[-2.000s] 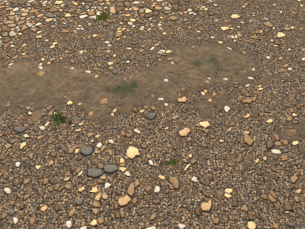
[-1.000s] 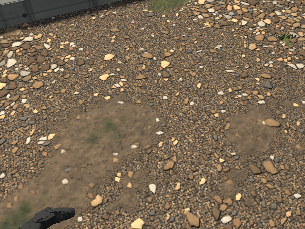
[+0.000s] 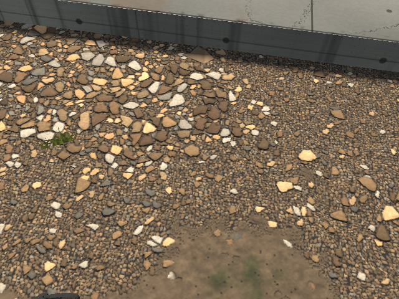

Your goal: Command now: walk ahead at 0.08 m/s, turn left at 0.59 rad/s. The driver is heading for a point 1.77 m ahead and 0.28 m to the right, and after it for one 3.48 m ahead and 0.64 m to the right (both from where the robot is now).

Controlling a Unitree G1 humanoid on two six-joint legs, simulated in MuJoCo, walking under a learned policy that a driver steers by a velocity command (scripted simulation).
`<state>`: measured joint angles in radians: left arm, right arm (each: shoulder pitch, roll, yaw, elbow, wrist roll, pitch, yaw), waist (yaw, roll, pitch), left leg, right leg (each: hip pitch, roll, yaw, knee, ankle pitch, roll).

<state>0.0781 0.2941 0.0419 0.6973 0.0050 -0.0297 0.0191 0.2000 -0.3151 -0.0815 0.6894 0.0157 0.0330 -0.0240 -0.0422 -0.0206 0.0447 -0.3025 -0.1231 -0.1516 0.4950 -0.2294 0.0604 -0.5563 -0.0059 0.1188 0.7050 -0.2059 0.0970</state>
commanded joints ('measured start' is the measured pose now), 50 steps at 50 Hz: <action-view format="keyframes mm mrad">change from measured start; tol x32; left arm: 1 20 111 38 -66 -3 -19 -6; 50 210 213 66 32 21 4 -38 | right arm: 1 -46 -142 -34 -82 3 -2 -7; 50 -82 -67 -15 -39 -20 -15 -41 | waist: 1 41 170 -161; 5 -9 -288 -207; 22 106 229 -136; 50 96 -130 -168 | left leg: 1 91 227 -264 -25 339 125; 5 -247 -37 -16 453 -492 -58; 9 -284 62 -20 724 -305 -141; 20 223 136 89 -133 116 -55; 45 142 424 -5 -33 463 129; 50 -307 94 48 748 -469 -113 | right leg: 1 154 41 -18 -130 4 -20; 5 528 -413 464 -353 640 -358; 22 263 -33 -99 -228 -130 -82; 36 243 -21 -74 -184 133 -66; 43 78 -38 -113 123 -311 -92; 50 521 -355 432 -367 537 -448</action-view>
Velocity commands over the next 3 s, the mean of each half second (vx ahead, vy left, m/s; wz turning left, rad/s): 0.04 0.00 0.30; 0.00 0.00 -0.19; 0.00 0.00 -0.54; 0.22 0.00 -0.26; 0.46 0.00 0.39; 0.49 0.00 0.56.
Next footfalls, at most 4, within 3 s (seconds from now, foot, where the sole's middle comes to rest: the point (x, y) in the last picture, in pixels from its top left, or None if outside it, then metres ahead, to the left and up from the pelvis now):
0.06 right None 0.14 -0.14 -0.77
0.40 left None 0.06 0.11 -0.77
1.48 left None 0.18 0.09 -0.77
1.88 right None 0.10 -0.16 -0.77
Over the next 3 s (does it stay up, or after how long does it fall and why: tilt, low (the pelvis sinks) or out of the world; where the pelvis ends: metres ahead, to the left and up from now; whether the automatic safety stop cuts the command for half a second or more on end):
stays up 0.68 -0.22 0.00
